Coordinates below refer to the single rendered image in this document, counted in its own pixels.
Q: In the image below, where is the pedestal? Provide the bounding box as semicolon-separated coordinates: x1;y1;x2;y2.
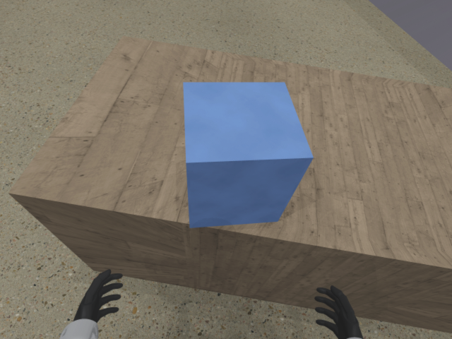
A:
8;36;452;333

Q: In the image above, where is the carton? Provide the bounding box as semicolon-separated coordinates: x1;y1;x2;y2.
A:
183;82;314;228

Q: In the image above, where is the robot left hand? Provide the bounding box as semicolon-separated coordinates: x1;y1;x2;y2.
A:
73;269;123;323

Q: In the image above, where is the robot right hand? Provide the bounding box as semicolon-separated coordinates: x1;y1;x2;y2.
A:
314;285;364;339

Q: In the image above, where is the robot left forearm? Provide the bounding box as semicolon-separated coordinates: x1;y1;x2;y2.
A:
59;319;98;339

